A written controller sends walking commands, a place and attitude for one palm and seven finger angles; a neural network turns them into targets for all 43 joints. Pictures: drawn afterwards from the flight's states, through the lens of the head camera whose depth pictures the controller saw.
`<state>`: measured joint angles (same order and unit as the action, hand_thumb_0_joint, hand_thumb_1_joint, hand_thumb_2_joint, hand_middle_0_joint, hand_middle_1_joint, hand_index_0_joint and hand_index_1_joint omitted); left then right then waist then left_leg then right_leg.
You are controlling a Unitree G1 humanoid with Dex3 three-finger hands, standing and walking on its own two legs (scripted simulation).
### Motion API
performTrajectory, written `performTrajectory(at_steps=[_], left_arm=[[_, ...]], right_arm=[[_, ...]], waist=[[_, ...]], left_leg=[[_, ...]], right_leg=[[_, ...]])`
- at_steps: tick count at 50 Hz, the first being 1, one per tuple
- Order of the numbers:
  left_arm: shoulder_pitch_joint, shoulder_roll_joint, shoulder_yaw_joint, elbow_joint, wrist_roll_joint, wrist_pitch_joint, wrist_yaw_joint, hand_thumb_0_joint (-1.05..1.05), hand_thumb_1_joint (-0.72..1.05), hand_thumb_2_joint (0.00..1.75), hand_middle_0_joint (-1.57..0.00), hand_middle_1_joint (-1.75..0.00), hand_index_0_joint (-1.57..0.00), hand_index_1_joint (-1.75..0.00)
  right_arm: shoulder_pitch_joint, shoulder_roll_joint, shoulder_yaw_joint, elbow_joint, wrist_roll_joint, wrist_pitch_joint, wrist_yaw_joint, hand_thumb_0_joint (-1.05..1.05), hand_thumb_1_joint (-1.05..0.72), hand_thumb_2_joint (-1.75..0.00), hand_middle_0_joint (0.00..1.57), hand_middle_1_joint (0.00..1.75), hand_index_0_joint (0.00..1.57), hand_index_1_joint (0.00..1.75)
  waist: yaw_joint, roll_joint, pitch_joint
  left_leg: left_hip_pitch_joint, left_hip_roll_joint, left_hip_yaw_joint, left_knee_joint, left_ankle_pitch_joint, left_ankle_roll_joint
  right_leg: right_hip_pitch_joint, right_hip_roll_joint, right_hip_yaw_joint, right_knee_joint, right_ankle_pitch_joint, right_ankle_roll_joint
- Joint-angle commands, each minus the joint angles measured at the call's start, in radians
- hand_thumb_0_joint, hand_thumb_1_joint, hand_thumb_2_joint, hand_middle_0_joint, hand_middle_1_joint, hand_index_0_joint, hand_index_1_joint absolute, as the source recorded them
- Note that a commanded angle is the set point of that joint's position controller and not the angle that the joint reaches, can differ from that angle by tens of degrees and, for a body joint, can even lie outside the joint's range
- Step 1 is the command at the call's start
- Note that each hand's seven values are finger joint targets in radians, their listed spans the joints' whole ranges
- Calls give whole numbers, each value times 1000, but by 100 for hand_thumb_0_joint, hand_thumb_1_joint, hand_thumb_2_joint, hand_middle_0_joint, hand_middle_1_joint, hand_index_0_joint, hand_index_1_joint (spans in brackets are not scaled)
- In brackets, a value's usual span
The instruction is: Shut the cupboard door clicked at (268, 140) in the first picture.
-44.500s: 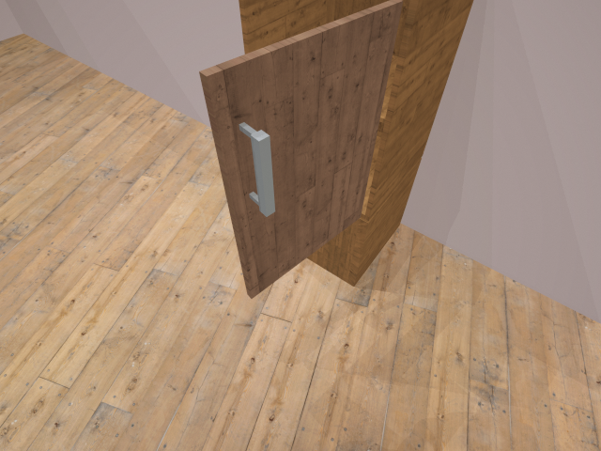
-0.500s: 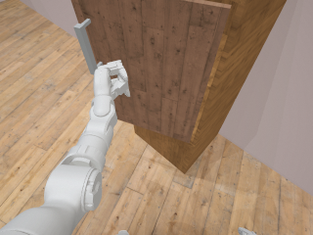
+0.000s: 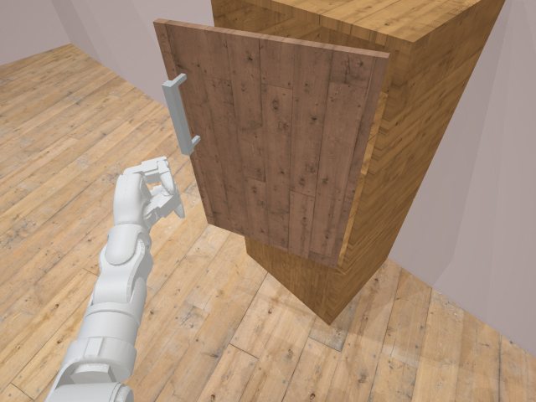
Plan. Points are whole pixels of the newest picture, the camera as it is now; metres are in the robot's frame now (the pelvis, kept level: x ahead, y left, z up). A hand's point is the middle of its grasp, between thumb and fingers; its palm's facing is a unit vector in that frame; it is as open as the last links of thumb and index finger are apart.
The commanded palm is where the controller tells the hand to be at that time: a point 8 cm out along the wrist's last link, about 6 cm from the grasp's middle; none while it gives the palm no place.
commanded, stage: draw the hand back to the body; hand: left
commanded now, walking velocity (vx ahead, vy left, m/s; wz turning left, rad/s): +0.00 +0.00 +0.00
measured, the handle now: (184, 116) +0.65 +0.19 +0.09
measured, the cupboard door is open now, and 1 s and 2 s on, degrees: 21 21 21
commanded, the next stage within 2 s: step back with the hand held close in 1.12 s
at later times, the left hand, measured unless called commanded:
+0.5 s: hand (64, 263) +0.25 +0.24 +0.16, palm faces +0.33 -0.90 -0.30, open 4.3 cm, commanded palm +0.20 +0.28 +0.18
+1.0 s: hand out of the picture +0.19 +0.28 +0.17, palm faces +0.49 -0.78 -0.39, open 7.3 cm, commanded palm +0.15 +0.31 +0.19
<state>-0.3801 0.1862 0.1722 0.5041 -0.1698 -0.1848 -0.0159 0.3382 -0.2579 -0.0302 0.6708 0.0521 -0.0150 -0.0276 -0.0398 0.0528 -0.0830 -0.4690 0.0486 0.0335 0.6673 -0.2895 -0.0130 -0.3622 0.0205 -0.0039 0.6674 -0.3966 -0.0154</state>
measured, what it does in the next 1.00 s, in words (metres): stands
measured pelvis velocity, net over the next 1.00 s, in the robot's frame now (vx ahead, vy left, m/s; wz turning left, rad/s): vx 0.01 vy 0.01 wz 0.03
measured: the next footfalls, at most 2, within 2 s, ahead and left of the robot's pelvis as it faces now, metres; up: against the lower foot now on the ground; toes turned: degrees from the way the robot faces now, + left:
none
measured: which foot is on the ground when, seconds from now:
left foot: down 0.00-1.00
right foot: down 0.00-1.00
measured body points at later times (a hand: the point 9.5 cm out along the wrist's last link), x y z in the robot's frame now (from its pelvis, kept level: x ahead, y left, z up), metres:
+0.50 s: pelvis +0.01 +0.02 +0.02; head +0.00 -0.01 +0.47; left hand +0.23 +0.29 +0.17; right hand +0.22 -0.18 -0.06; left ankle +0.03 +0.13 -0.72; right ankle -0.04 -0.11 -0.72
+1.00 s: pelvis +0.01 +0.01 +0.02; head -0.01 -0.02 +0.47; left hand +0.16 +0.32 +0.19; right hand +0.21 -0.21 -0.07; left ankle +0.03 +0.13 -0.72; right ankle -0.04 -0.11 -0.72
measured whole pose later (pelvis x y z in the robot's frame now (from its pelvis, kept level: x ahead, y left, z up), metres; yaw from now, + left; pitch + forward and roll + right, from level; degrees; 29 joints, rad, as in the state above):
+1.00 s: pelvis +0.01 +0.01 +0.02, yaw +2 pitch -3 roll +0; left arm 0.46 0.33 0.34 -0.33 -0.07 -0.09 0.11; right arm 0.20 -0.24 0.00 0.64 0.02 -0.07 -0.09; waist 0.07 0.06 -0.01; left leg -0.17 0.01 0.02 0.42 -0.20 0.00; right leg -0.04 -0.01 -0.02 0.40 -0.31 0.00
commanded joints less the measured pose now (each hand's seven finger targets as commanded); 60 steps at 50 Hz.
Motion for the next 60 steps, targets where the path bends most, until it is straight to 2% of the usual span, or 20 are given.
performTrajectory(at_steps=[1,2,3,5,6,13,15,16,23,25,28,30,32,35,37,38,43,50,52,60], left_arm=[[-266,167,34,-354,-29,4,-34,0,90,90,-119,-138,-119,-138],[-241,151,23,-389,-37,22,-40,0,90,90,-116,-135,-116,-135],[-191,190,-47,-477,56,3,5,0,90,90,-113,-132,-113,-132],[-47,210,-12,-486,68,21,46,0,90,90,-108,-126,-108,-126],[-48,204,-23,-547,74,21,54,0,90,90,-105,-123,-105,-123],[102,218,-4,-743,99,51,86,0,90,90,-86,-102,-86,-102],[176,240,20,-772,102,58,91,0,90,90,-81,-96,-81,-96],[192,229,16,-815,100,58,92,0,90,90,-78,-93,-78,-93],[420,265,97,-949,104,64,106,0,90,90,-58,-72,-58,-72],[509,297,145,-945,100,70,110,0,90,90,-53,-66,-53,-66],[563,307,181,-996,97,66,114,0,90,90,-45,-57,-45,-57],[628,344,230,-1019,98,59,120,0,90,90,-39,-51,-39,-51],[662,348,251,-1069,99,48,125,0,90,90,-34,-45,-34,-45],[772,382,314,-1072,94,42,133,0,90,90,-25,-36,-25,-36],[805,377,329,-1091,90,35,134,0,90,90,-20,-30,-20,-30],[786,344,294,-1082,93,33,133,0,90,90,-20,-30,-20,-30],[714,329,261,-1036,100,35,139,0,90,90,-20,-30,-20,-30],[743,387,316,-1081,101,23,144,0,90,90,-20,-30,-20,-30],[762,366,308,-1082,98,21,141,0,90,90,-20,-30,-20,-30],[781,357,309,-1039,89,36,129,0,90,90,-20,-30,-20,-30]], right_arm=[[-153,-97,-7,-181,10,-64,-12,0,-90,-90,20,30,20,30],[-167,-95,-4,-191,12,-69,-14,0,-90,-90,20,30,20,30],[-189,-71,3,-210,6,-51,-26,0,-90,-90,20,30,20,30],[-210,-82,6,-211,1,-31,-41,0,-90,-90,20,30,20,30],[-228,-76,14,-219,1,-25,-43,0,-90,-90,20,30,20,30],[-270,-61,36,-231,-17,-18,-52,0,-90,-90,20,30,20,30],[-273,-66,38,-228,-22,-20,-52,0,-90,-90,20,30,20,30],[-280,-59,41,-235,-23,-23,-51,0,-90,-90,20,30,20,30],[-295,-55,42,-236,-36,-37,-46,0,-90,-90,20,30,20,30],[-297,-63,38,-234,-37,-38,-46,0,-90,-90,20,30,20,30],[-304,-55,35,-236,-36,-41,-47,0,-90,-90,20,30,20,30],[-301,-63,28,-229,-37,-51,-47,0,-90,-90,20,30,20,30],[-300,-56,26,-229,-36,-63,-48,0,-90,-90,20,30,20,30],[-291,-63,17,-220,-36,-78,-49,0,-90,-90,20,30,20,30],[-289,-57,16,-222,-33,-84,-50,0,-90,-90,20,30,20,30],[-289,-58,16,-218,-33,-89,-50,0,-90,-90,20,30,20,30],[-281,-73,8,-204,-34,-107,-62,0,-90,-90,20,30,20,30],[-289,-67,10,-197,-39,-119,-65,0,-90,-90,20,30,20,30],[-288,-58,14,-202,-40,-119,-63,0,-90,-90,20,30,20,30],[-285,-61,12,-204,-39,-105,-60,0,-90,-90,20,30,20,30]], waist=[[44,-22,-223],[48,-36,-224],[21,-72,-162],[37,-114,-127],[35,-80,-125],[47,4,-84],[55,-3,-80],[55,27,-81],[75,27,-69],[86,-17,-54],[87,-7,-32],[96,-9,-33],[97,33,-45],[106,4,-15],[105,1,-1],[95,4,25],[86,-30,61],[108,20,6],[108,31,9],[105,-23,42]], left_leg=[[260,-56,16,-87,168,51],[271,-55,11,-93,169,49],[312,-58,11,-136,154,51],[326,-53,8,-167,158,55],[349,-49,6,-187,171,52],[453,-41,0,-264,223,43],[463,-38,-3,-280,238,41],[472,-38,-6,-284,245,39],[480,-34,-10,-292,305,31],[462,-33,-8,-294,301,34],[447,-35,-2,-293,284,35],[443,-33,-3,-290,287,35],[443,-36,0,-285,288,33],[422,-34,5,-281,289,36],[412,-32,5,-280,278,35],[412,-33,8,-281,263,37],[417,-35,4,-294,204,46],[424,-43,9,-284,241,44],[422,-42,12,-279,269,42],[415,-35,19,-281,275,44]], right_leg=[[37,13,-21,-134,363,19],[41,15,-28,-136,356,17],[24,-6,7,-204,349,27],[65,-8,-2,-234,333,26],[78,-8,-9,-239,327,21],[146,-2,-26,-305,334,9],[170,0,-29,-319,335,7],[177,-4,-30,-320,342,5],[213,-5,-42,-326,380,6],[224,-6,-40,-335,381,9],[217,-11,-42,-336,370,13],[223,-10,-41,-340,364,13],[225,-15,-44,-330,363,13],[222,-15,-44,-338,365,16],[210,-16,-47,-334,351,17],[189,-17,-46,-338,338,19],[153,-18,-40,-357,268,23],[211,-23,-30,-355,317,18],[213,-23,-34,-343,349,17],[201,-22,-32,-357,368,24]])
